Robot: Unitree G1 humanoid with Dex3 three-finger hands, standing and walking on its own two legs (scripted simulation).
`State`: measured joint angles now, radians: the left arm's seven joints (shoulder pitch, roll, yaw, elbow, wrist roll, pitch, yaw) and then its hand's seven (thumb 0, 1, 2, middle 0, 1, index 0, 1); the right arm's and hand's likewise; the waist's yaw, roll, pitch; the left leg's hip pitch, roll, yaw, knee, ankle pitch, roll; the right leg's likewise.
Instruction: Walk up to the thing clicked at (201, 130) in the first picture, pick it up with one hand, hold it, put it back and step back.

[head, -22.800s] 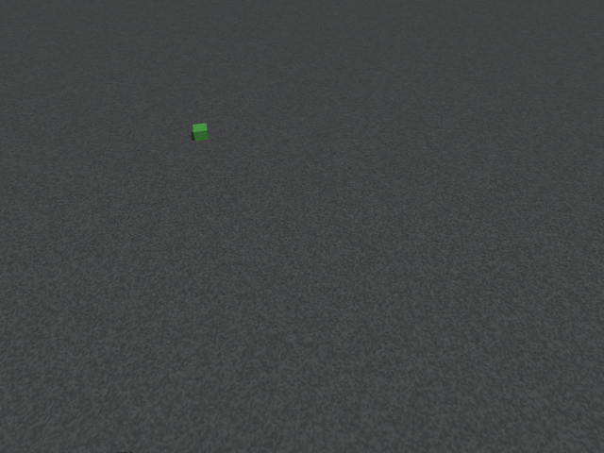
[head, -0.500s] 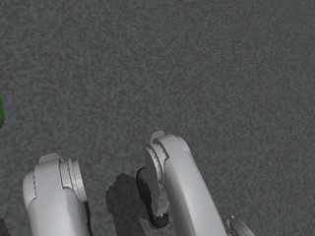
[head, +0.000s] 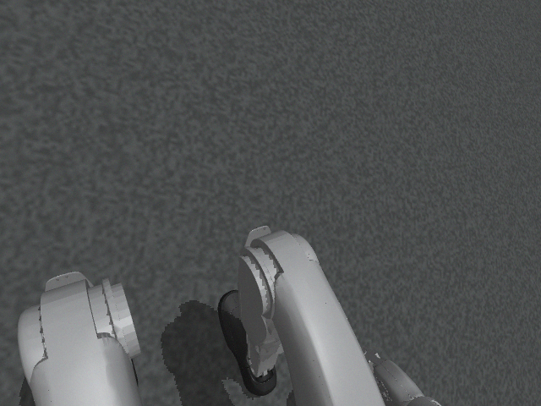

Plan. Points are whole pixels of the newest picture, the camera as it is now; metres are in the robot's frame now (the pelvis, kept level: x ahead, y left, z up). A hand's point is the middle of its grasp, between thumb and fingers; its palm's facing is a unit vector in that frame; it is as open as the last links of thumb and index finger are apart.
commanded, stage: rest palm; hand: left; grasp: from above
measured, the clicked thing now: out of the picture +0.45 +0.38 -0.28
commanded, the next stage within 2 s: close in 1.60 s
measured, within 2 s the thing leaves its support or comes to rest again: neither
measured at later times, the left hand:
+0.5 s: hand out of the picture +0.44 +0.36 -0.24, palm faces -0.46 -0.15 -0.88, open 12.8 cm
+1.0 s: hand out of the picture +0.44 +0.36 -0.25, palm faces -0.45 -0.14 -0.88, open 12.7 cm
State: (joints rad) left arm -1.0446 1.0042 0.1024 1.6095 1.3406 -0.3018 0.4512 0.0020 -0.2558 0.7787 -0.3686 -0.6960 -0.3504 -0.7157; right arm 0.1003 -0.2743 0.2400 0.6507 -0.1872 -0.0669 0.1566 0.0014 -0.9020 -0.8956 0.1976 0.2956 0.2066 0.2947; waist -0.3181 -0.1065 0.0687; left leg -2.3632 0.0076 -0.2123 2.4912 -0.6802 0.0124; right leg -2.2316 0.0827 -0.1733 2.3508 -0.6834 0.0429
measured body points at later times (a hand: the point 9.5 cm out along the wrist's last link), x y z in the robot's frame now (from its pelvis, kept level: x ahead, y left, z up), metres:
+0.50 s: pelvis +0.00 +0.00 -0.01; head +0.27 +0.13 +0.33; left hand +0.46 +0.36 -0.19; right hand +0.07 -0.26 -0.07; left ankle +0.07 +0.12 -0.28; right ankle +0.11 -0.11 -0.28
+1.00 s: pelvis +0.00 +0.00 -0.01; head +0.27 +0.15 +0.32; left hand +0.46 +0.37 -0.20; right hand +0.09 -0.25 -0.07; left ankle +0.07 +0.12 -0.28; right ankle +0.11 -0.11 -0.28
